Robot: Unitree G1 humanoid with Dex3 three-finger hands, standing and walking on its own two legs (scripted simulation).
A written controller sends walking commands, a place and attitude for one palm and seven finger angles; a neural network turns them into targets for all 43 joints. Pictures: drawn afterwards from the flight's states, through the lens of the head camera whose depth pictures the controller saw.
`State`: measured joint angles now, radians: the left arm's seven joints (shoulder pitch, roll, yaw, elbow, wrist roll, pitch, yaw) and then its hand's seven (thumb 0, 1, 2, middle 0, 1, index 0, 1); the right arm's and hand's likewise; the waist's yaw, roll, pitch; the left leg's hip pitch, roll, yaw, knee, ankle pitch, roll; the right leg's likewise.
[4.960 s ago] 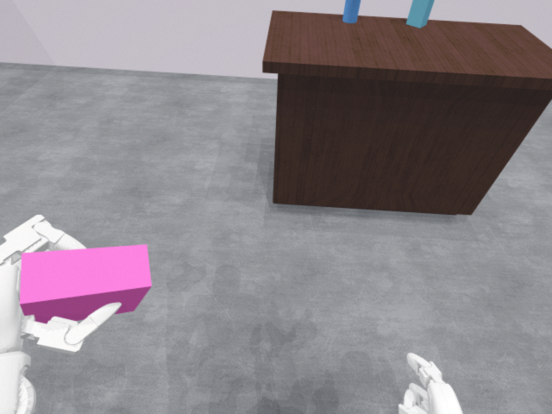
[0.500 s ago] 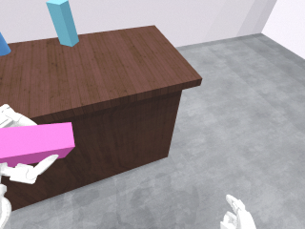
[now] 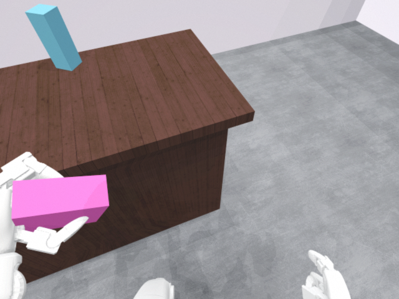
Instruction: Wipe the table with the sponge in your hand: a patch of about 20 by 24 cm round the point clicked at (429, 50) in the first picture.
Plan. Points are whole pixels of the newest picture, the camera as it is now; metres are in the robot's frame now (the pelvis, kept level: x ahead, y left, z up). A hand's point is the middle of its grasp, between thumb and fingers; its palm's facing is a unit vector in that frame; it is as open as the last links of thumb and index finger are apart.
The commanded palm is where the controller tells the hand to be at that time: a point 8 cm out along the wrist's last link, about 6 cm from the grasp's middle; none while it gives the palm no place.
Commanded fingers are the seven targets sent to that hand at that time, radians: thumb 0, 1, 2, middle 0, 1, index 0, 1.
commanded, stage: take the last steps up to it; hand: left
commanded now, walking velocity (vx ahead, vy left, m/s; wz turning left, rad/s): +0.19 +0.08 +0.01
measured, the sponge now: (74, 203) +0.23 +0.20 +0.14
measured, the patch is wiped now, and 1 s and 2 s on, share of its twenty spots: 0.00 0.00 0.00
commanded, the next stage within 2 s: come to a stop and stand still in 0.44 s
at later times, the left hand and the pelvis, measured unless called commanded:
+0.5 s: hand (55, 170) +0.27 +0.23 +0.17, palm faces +0.40 -0.80 -0.44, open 9.1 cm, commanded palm +0.22 +0.28 +0.17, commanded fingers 0.00 0.10 1.30 -1.20 -1.60 -1.20 -1.60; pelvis +0.06 +0.00 -0.01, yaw +0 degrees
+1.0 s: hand (39, 168) +0.27 +0.26 +0.17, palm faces +0.40 -0.81 -0.44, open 9.1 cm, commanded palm +0.22 +0.29 +0.17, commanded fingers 0.00 0.10 1.30 -1.20 -1.60 -1.20 -1.60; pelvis +0.06 +0.01 -0.01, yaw -1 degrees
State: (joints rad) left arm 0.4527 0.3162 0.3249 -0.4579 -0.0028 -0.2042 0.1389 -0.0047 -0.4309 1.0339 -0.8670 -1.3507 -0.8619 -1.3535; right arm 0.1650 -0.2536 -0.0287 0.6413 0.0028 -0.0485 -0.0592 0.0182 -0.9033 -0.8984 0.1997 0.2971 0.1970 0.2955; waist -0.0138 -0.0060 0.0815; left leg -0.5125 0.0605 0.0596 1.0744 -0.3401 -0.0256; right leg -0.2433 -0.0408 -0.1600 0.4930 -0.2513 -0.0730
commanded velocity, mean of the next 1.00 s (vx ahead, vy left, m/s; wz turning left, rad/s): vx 0.06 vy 0.06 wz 0.01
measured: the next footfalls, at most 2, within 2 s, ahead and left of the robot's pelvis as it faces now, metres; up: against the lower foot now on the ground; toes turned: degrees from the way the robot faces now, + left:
left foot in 0.20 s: +0.12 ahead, +0.14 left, +0.00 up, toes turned +7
right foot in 0.50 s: +0.09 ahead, -0.10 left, +0.00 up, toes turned -4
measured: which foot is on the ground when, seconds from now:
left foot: up 0.00-0.18, down 0.20-0.52, up 0.54-0.84, down 0.86-1.00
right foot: down 0.00-0.20, up 0.22-0.48, down 0.50-1.00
